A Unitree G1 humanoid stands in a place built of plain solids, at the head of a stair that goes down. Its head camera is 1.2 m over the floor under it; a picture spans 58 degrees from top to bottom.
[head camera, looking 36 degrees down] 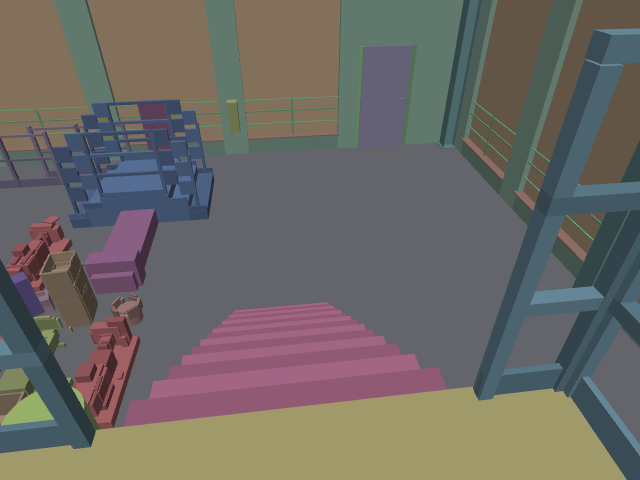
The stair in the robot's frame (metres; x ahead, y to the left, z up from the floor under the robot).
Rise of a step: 0.19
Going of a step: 0.22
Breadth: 1.16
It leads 7 degrees to the left of straight ahead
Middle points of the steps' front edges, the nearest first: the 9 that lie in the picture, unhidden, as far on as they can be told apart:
0.78 0.09 0.00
1.00 0.11 -0.19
1.22 0.14 -0.37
1.44 0.17 -0.56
1.66 0.20 -0.75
1.88 0.23 -0.93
2.10 0.25 -1.12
2.31 0.28 -1.31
2.53 0.31 -1.49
